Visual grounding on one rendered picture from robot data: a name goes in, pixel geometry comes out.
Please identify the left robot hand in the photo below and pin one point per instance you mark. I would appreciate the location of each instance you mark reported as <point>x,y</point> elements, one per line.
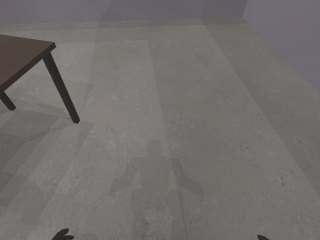
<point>61,235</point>

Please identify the table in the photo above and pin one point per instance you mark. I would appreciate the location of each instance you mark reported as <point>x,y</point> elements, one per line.
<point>18,55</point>

